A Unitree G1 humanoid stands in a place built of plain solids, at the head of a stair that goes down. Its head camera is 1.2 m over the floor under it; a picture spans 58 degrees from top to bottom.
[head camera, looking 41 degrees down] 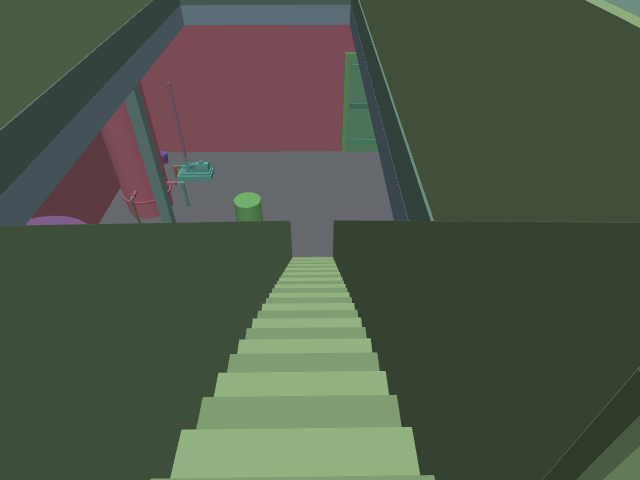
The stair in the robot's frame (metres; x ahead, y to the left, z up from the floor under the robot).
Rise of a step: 0.19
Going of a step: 0.24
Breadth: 0.93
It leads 1 degrees to the left of straight ahead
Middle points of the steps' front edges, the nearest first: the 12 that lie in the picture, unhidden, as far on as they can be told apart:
0.75 0.09 -0.37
0.99 0.09 -0.56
1.22 0.09 -0.75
1.46 0.09 -0.93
1.69 0.10 -1.12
1.93 0.10 -1.31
2.17 0.10 -1.49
2.40 0.10 -1.68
2.64 0.11 -1.87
2.87 0.11 -2.06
3.11 0.11 -2.24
3.35 0.12 -2.43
